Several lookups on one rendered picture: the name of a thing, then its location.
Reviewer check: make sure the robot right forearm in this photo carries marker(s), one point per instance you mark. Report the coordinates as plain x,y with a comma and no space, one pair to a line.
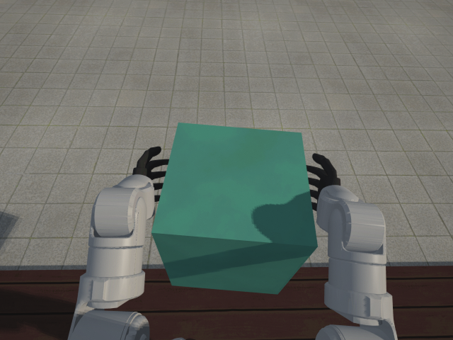
356,287

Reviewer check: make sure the robot left upper arm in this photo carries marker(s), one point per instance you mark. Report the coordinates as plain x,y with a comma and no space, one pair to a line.
111,325

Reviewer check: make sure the robot left hand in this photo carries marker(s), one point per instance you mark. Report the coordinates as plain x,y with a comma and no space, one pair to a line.
144,167

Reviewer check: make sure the robot left forearm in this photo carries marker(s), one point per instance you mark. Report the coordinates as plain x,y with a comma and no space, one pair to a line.
114,272

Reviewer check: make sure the robot right hand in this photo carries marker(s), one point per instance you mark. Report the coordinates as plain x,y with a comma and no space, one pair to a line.
328,176

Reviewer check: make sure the robot right upper arm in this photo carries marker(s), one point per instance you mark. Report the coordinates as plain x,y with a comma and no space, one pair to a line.
341,332

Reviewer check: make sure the carton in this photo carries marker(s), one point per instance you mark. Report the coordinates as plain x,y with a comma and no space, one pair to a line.
235,209

